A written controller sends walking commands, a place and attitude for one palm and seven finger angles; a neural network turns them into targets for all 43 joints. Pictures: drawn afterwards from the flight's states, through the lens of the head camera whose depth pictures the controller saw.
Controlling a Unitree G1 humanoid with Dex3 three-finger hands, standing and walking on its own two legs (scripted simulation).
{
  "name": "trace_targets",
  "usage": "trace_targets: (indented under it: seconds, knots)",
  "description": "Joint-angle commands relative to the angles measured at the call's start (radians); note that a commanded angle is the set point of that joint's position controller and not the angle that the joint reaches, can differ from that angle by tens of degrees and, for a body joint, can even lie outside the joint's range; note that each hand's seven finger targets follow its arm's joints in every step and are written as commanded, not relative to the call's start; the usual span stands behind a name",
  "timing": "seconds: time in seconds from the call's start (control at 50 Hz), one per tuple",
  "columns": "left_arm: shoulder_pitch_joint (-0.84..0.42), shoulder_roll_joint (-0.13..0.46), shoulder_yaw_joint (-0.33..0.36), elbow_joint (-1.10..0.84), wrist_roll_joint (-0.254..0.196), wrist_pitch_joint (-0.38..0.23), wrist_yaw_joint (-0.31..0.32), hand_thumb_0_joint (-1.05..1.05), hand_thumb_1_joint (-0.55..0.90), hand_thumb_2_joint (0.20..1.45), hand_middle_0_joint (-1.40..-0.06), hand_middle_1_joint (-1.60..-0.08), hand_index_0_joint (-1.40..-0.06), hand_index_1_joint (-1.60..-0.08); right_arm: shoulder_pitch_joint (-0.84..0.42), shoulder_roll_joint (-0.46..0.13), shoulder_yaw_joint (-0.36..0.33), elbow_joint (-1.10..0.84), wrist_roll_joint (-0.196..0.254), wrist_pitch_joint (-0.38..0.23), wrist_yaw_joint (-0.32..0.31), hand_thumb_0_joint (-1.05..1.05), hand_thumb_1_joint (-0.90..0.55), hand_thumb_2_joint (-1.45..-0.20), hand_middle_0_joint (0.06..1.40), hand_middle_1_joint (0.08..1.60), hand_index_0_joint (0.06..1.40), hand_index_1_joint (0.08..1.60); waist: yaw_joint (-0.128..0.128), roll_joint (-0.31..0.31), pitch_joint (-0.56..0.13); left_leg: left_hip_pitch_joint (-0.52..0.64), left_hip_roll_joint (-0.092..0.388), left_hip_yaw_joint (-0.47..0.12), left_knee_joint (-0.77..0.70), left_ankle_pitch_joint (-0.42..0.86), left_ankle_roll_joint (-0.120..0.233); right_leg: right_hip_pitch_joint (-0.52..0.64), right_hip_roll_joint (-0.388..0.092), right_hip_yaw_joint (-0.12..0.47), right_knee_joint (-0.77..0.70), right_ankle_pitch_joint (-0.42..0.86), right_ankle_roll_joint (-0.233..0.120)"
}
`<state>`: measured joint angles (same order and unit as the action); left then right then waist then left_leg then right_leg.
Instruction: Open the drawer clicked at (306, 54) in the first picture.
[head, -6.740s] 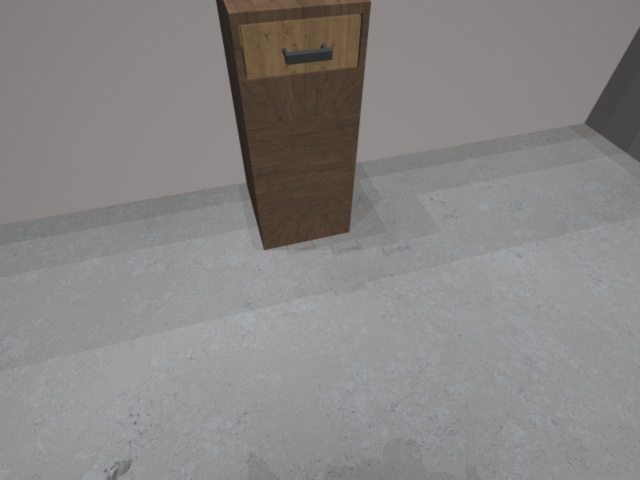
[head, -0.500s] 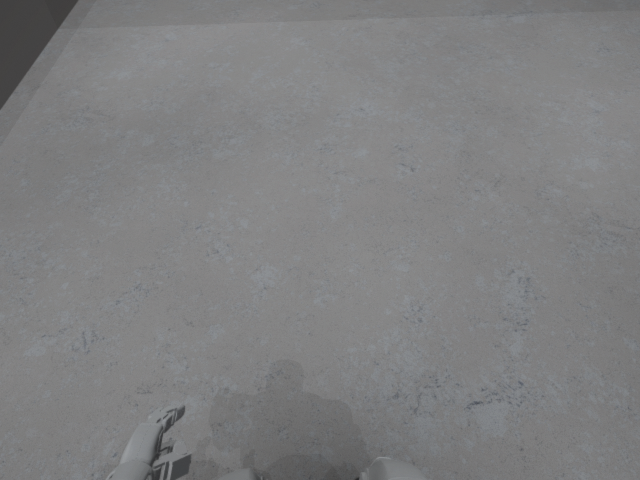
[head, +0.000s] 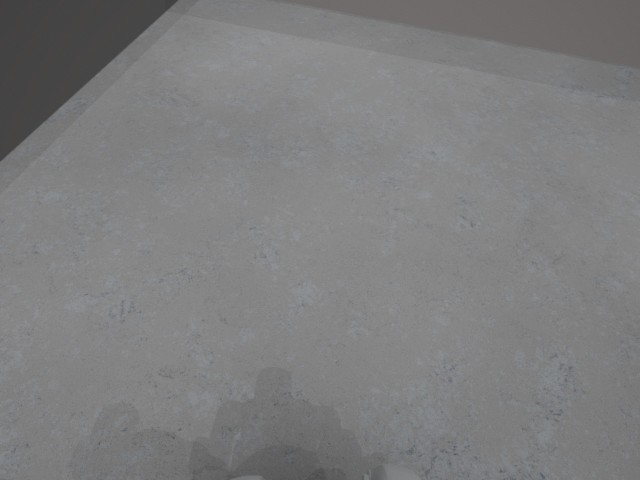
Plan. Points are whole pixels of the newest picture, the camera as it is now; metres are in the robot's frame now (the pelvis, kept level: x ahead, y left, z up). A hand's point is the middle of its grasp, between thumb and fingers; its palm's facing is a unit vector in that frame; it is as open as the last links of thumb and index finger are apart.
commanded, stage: turn to face it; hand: left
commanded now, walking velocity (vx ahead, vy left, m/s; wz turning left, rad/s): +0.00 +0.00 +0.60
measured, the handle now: out of the picture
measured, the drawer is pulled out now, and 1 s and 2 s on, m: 0.00 0.00 0.00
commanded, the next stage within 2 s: none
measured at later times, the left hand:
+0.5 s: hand out of the picture +0.04 +0.14 -0.13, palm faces +0.30 -0.91 -0.29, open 7.4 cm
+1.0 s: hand out of the picture -0.17 +0.14 -0.18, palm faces +0.63 -0.73 -0.26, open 7.4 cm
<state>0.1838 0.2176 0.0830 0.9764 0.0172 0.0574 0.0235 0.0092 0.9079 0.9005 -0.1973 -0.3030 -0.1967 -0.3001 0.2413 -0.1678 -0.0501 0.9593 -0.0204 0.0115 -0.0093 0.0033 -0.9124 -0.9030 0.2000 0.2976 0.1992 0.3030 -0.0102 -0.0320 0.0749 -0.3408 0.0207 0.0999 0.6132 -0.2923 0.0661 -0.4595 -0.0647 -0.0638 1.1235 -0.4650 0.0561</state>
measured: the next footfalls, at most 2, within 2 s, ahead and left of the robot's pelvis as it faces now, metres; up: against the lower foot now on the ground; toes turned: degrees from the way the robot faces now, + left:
right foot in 0.40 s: +0.04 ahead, -0.16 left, +0.00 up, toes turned +13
left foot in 0.90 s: -0.08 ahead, +0.05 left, +0.00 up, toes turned +40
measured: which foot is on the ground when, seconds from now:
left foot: down 0.00-0.40, up 0.42-0.88, down 0.90-1.00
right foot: up 0.00-0.38, down 0.40-0.90, up 0.92-1.00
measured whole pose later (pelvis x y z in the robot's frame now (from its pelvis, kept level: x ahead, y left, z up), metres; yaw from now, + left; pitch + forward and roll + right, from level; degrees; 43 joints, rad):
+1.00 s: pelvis -0.05 -0.05 +0.00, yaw +36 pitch +0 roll +0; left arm 0.27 0.28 0.08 0.96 0.02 0.08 0.02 0.01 0.90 0.90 -0.20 -0.30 -0.20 -0.30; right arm 0.11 -0.23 -0.05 0.89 -0.01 0.02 0.02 0.00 -0.91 -0.90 0.20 0.30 0.20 0.30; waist 0.05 -0.05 0.09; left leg -0.29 0.01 0.08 0.62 -0.33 0.04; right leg -0.41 -0.16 -0.13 1.02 -0.53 0.08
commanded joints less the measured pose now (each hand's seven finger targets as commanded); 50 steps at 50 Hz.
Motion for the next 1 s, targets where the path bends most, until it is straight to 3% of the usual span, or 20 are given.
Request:
trace_targets:
  seconds: [0.0,0.08,0.2,0.28,0.34,0.36,0.38,0.4,0.42,0.44,0.48,0.54,0.64,0.78,0.84,0.86,0.88,0.9,0.92,0.98]
  knots:
    - [-0.012,0.058,0.013,-0.089,0.000,-0.033,-0.006,0.000,0.900,0.900,-0.200,-0.300,-0.200,-0.300,0.050,-0.194,-0.045,-0.063,0.001,-0.019,-0.015,0.000,-0.900,-0.900,0.200,0.300,0.200,0.300,-0.012,0.130,-0.174,0.241,0.233,-0.292,-0.270,0.476,0.072,-0.120,-0.027,0.068,0.058,0.095,0.032]
    - [-0.034,0.063,0.012,-0.099,-0.002,-0.029,-0.003,0.000,0.900,0.900,-0.200,-0.300,-0.200,-0.300,0.066,-0.211,-0.055,-0.058,0.003,-0.014,-0.010,0.000,-0.900,-0.900,0.200,0.300,0.200,0.300,-0.028,0.121,-0.165,0.258,0.224,-0.326,-0.279,0.434,0.089,-0.108,-0.018,0.064,-0.038,0.088,0.050]
    - [-0.073,0.075,0.008,-0.130,-0.006,-0.028,0.000,0.000,0.900,0.900,-0.200,-0.300,-0.200,-0.300,0.053,-0.239,-0.069,-0.065,-0.002,0.002,-0.001,0.000,-0.900,-0.900,0.200,0.300,0.200,0.300,-0.043,0.197,-0.138,0.224,0.210,-0.416,-0.281,0.348,0.105,-0.060,0.008,0.067,-0.192,0.033,0.049]
    - [-0.036,0.073,0.004,-0.139,-0.013,-0.031,0.004,0.000,0.900,0.900,-0.200,-0.300,-0.200,-0.300,-0.004,-0.257,-0.078,-0.093,-0.006,0.014,0.003,0.000,-0.900,-0.900,0.200,0.300,0.200,0.300,-0.020,0.229,-0.136,0.113,0.189,-0.475,-0.267,0.303,0.100,0.085,0.040,0.065,-0.361,0.026,0.029]
    - [0.067,0.100,0.009,-0.121,-0.015,-0.044,0.007,0.000,0.900,0.900,-0.200,-0.300,-0.200,-0.300,-0.064,-0.255,-0.085,-0.118,0.001,0.020,0.010,0.000,-0.900,-0.900,0.200,0.300,0.200,0.300,0.032,0.183,-0.152,-0.012,0.124,-0.466,-0.201,0.225,0.046,0.299,0.056,0.045,-0.637,0.186,0.014]
    - [0.104,0.139,0.021,-0.118,-0.008,-0.051,0.013,0.000,0.900,0.900,-0.200,-0.300,-0.200,-0.300,-0.064,-0.215,-0.081,-0.131,0.006,0.023,0.014,0.000,-0.900,-0.900,0.200,0.300,0.200,0.300,0.050,0.086,-0.154,-0.152,0.066,-0.420,-0.120,0.074,-0.009,0.442,-0.028,0.108,-0.781,0.201,-0.012]
    - [0.108,0.246,0.040,-0.131,0.012,-0.060,0.021,0.000,0.900,0.900,-0.200,-0.300,-0.200,-0.300,-0.046,-0.136,-0.068,-0.150,0.013,0.025,0.017,0.000,-0.900,-0.900,0.200,0.300,0.200,0.300,0.058,-0.248,-0.138,-0.341,-0.082,-0.206,0.153,-0.179,-0.103,0.509,-0.325,0.428,-0.934,0.055,-0.112]
    - [0.058,0.267,0.029,-0.158,0.004,-0.050,0.023,0.000,0.900,0.900,-0.200,-0.300,-0.200,-0.300,-0.082,-0.182,-0.076,-0.165,-0.001,0.026,0.016,0.000,-0.900,-0.900,0.200,0.300,0.200,0.300,0.056,-0.261,-0.090,-0.317,-0.068,-0.168,0.366,-0.286,-0.111,0.305,-0.448,0.488,-0.950,0.065,-0.182]
    - [-0.017,0.227,0.019,-0.182,0.004,-0.047,0.022,0.000,0.900,0.900,-0.200,-0.300,-0.200,-0.300,-0.073,-0.193,-0.080,-0.162,-0.007,0.034,0.025,0.000,-0.900,-0.900,0.200,0.300,0.200,0.300,0.016,-0.139,-0.046,-0.271,-0.039,-0.192,0.489,-0.222,-0.102,0.181,-0.401,0.389,-0.950,0.028,-0.195]
    - [-0.062,0.187,0.021,-0.186,0.001,-0.055,0.024,0.000,0.900,0.900,-0.200,-0.300,-0.200,-0.300,-0.061,-0.185,-0.082,-0.143,-0.009,0.045,0.027,0.000,-0.900,-0.900,0.200,0.300,0.200,0.300,-0.010,-0.205,-0.029,-0.279,-0.024,-0.189,0.533,-0.190,-0.105,0.168,-0.343,0.356,-0.942,0.062,-0.163]
    - [-0.090,0.132,-0.005,-0.190,-0.002,-0.065,0.014,0.000,0.900,0.900,-0.200,-0.300,-0.200,-0.300,-0.022,-0.178,-0.076,-0.098,-0.010,0.049,0.037,0.000,-0.900,-0.900,0.200,0.300,0.200,0.300,-0.037,-0.141,0.014,-0.275,0.002,-0.142,0.615,-0.068,-0.129,0.189,-0.242,0.163,-0.868,0.272,-0.128]
    - [-0.004,0.127,-0.009,-0.169,-0.001,-0.073,0.013,0.000,0.900,0.900,-0.200,-0.300,-0.200,-0.300,-0.025,-0.162,-0.068,-0.092,-0.002,0.050,0.042,0.000,-0.900,-0.900,0.200,0.300,0.200,0.300,-0.011,-0.130,-0.030,-0.288,0.005,-0.109,0.608,-0.027,-0.152,0.305,-0.223,0.060,-0.818,0.444,-0.120]
    - [0.091,0.154,-0.003,-0.139,0.005,-0.068,0.014,0.000,0.900,0.900,-0.200,-0.300,-0.200,-0.300,-0.123,-0.165,-0.060,-0.116,-0.001,0.057,0.041,0.000,-0.900,-0.900,0.200,0.300,0.200,0.300,0.041,-0.139,-0.040,-0.273,0.034,-0.080,0.501,-0.078,-0.166,0.376,-0.282,0.049,-0.812,0.471,-0.154]
    - [0.121,0.209,0.017,-0.115,0.015,-0.057,0.011,0.000,0.900,0.900,-0.200,-0.300,-0.200,-0.300,-0.171,-0.137,-0.031,-0.134,0.011,0.034,0.040,0.000,-0.900,-0.900,0.200,0.300,0.200,0.300,0.070,-0.203,-0.112,-0.103,0.027,0.005,0.157,-0.163,-0.133,0.425,-0.332,-0.019,-0.708,0.677,-0.176]
    - [0.105,0.213,0.022,-0.100,0.008,-0.050,0.005,0.000,0.900,0.900,-0.200,-0.300,-0.200,-0.300,-0.099,-0.156,-0.035,-0.123,0.010,0.022,0.037,0.000,-0.900,-0.900,0.200,0.300,0.200,0.300,0.027,-0.160,-0.148,0.066,0.009,0.029,-0.087,-0.008,-0.112,0.375,-0.310,-0.093,-0.584,0.654,-0.113]
    - [0.102,0.199,0.022,-0.105,-0.002,-0.045,0.002,0.000,0.900,0.900,-0.200,-0.300,-0.200,-0.300,-0.035,-0.197,-0.047,-0.105,0.007,0.013,0.036,0.000,-0.900,-0.900,0.200,0.300,0.200,0.300,-0.011,-0.056,-0.184,0.231,0.035,-0.014,-0.205,0.153,-0.092,0.263,-0.284,-0.128,-0.452,0.557,-0.066]
    - [0.096,0.146,0.015,-0.140,-0.010,-0.041,-0.005,0.000,0.900,0.900,-0.200,-0.300,-0.200,-0.300,0.030,-0.314,-0.076,-0.102,0.001,0.003,0.029,0.000,-0.900,-0.900,0.200,0.300,0.200,0.300,-0.052,0.232,-0.225,0.423,0.275,-0.342,-0.243,0.465,0.017,-0.012,-0.150,-0.168,-0.225,0.143,0.022]
    - [0.019,0.105,-0.007,-0.184,-0.005,-0.036,-0.004,0.000,0.900,0.900,-0.200,-0.300,-0.200,-0.300,0.093,-0.382,-0.091,-0.079,0.010,0.008,0.019,0.000,-0.900,-0.900,0.200,0.300,0.200,0.300,-0.085,0.336,-0.217,0.432,0.425,-0.484,-0.241,0.802,0.137,-0.165,-0.077,-0.082,-0.060,-0.234,0.054]
    - [-0.011,0.132,-0.001,-0.189,0.000,-0.027,-0.001,0.000,0.900,0.900,-0.200,-0.300,-0.200,-0.300,0.100,-0.363,-0.086,-0.066,0.005,0.012,0.017,0.000,-0.900,-0.900,0.200,0.300,0.200,0.300,-0.080,0.219,-0.199,0.373,0.426,-0.402,-0.223,0.698,0.168,-0.151,-0.094,-0.009,0.025,-0.185,0.034]
    - [-0.021,0.130,0.010,-0.142,0.001,-0.023,-0.009,0.000,0.900,0.900,-0.200,-0.300,-0.200,-0.300,-0.068,-0.282,-0.060,-0.109,0.000,0.006,0.001,0.000,-0.900,-0.900,0.200,0.300,0.200,0.300,-0.024,0.207,-0.080,0.188,0.263,-0.323,-0.264,0.467,0.092,-0.130,-0.087,0.047,0.060,0.014,0.043]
